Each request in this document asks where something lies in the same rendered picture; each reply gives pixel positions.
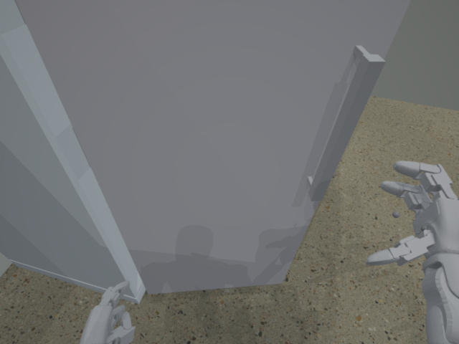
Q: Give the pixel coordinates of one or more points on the fridge door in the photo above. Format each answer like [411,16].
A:
[202,119]

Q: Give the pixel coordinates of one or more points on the handle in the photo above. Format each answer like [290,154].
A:
[364,80]

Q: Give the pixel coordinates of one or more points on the robot right hand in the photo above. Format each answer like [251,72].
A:
[440,216]

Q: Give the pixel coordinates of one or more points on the robot left hand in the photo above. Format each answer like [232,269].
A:
[99,328]

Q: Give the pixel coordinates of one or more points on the robot right forearm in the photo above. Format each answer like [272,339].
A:
[440,287]

